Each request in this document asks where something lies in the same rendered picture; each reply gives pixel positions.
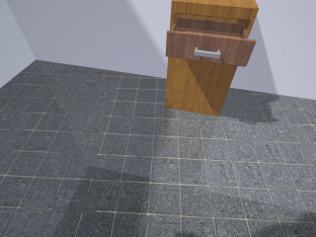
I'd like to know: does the handle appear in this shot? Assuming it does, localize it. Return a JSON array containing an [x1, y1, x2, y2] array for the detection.
[[194, 47, 221, 58]]

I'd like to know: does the cabinet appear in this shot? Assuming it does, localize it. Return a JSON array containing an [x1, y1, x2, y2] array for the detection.
[[165, 0, 259, 117]]

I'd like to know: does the drawer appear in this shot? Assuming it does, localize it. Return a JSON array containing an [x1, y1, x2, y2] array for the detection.
[[165, 17, 257, 67]]

